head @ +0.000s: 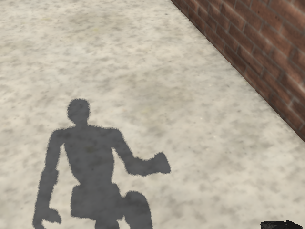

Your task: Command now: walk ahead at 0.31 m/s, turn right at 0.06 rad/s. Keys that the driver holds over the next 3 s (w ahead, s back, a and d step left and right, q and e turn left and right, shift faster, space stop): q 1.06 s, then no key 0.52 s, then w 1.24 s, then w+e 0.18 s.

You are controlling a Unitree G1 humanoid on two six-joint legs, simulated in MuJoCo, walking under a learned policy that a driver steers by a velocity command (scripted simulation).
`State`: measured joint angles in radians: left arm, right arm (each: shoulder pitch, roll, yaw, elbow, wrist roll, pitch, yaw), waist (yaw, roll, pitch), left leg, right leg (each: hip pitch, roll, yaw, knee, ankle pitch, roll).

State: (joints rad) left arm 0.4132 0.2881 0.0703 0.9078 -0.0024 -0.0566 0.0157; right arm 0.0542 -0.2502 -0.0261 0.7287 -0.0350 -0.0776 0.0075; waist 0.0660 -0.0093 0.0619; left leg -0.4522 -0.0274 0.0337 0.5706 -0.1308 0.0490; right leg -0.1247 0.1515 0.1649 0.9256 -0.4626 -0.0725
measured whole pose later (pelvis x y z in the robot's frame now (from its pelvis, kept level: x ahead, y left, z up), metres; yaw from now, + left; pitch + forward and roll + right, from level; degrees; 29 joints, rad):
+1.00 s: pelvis +0.06 +0.01 +0.02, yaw +32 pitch +0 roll -1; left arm 0.21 0.31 0.06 0.75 0.02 0.05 0.02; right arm 0.21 -0.29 -0.05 0.72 -0.01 0.05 0.01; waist 0.01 -0.05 0.07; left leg -0.22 -0.06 -0.03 0.49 -0.26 0.07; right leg -0.46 -0.04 -0.02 1.00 -0.43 0.03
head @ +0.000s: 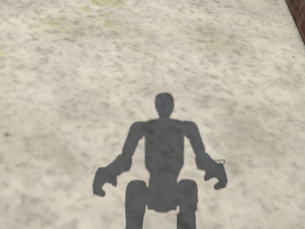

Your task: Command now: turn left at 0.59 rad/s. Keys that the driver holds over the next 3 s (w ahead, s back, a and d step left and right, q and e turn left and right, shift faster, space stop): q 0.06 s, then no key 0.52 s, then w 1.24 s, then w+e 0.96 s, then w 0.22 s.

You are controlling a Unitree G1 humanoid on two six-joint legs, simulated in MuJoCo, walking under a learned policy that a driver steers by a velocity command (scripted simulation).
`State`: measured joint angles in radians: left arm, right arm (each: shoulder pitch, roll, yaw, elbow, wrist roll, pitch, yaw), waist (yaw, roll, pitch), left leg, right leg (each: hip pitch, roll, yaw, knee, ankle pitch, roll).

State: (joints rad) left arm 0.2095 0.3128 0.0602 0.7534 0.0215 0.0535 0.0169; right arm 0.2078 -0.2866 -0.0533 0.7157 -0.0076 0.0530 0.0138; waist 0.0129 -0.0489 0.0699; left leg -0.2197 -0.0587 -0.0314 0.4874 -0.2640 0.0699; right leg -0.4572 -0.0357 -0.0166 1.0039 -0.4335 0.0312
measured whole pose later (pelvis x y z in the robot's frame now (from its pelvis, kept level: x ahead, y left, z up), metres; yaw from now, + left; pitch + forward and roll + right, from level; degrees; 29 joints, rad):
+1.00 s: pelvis +0.08 +0.02 +0.01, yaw +8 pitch +0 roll -1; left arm 0.16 0.29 0.04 0.85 0.04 -0.02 -0.04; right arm 0.48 -0.23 -0.02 1.03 -0.02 -0.07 0.00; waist -0.05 -0.03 0.01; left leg 0.02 -0.06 -0.05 0.22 -0.24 0.07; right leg -0.51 -0.03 -0.02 0.93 -0.26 -0.04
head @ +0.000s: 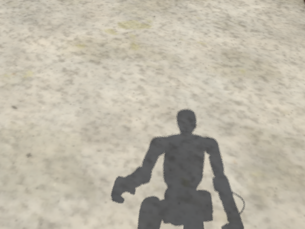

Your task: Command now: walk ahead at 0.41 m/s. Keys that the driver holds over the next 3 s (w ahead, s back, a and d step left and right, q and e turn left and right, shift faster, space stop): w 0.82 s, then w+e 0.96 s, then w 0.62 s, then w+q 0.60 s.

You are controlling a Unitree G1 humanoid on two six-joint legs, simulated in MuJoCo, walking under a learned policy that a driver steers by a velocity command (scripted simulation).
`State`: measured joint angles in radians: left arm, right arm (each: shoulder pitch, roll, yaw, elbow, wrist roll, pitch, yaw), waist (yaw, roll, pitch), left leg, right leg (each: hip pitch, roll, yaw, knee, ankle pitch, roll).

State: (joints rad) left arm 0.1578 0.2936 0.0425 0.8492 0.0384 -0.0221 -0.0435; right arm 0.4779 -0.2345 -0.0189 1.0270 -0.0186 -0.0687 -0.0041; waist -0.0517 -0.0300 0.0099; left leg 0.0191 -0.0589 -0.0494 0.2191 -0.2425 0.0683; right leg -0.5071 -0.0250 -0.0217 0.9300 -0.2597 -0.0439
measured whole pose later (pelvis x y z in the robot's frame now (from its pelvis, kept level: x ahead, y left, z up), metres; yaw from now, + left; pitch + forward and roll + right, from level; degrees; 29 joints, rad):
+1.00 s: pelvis +0.55 -0.01 +0.00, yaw -3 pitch -1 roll +1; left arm 0.26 0.23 0.05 0.95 0.03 -0.04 -0.02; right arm 0.30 -0.22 -0.05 1.01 -0.02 -0.10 0.00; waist 0.00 -0.04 0.05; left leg -0.13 -0.07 0.14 0.31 -0.18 0.10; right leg -0.54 -0.06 0.03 1.11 -0.24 -0.07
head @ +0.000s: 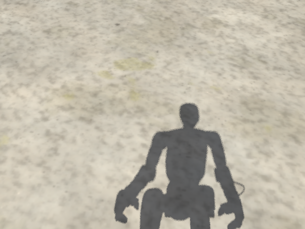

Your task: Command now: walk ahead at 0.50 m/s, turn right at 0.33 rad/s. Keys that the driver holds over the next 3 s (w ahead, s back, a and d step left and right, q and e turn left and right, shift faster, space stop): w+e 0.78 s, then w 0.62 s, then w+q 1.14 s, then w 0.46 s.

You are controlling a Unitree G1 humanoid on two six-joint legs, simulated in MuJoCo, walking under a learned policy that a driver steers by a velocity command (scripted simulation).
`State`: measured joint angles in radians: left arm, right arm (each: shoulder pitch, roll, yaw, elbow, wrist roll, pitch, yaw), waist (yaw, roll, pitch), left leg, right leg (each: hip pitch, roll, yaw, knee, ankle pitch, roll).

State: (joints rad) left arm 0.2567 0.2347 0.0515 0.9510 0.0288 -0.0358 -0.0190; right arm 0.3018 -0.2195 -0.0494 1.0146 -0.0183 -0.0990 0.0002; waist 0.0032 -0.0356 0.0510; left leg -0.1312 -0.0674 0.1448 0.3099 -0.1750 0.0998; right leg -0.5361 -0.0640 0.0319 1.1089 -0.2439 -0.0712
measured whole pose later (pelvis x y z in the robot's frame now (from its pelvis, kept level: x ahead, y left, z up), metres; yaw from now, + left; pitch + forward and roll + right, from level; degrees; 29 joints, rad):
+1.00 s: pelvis +0.55 -0.11 -0.01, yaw -31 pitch +0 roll +0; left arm 0.33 0.29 0.07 0.87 0.03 -0.05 -0.01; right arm 0.18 -0.25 -0.04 0.80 -0.03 -0.07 0.00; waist 0.03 -0.03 0.04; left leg -0.31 -0.04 0.04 0.48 -0.17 0.05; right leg -0.34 0.08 0.08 1.13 -0.36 -0.08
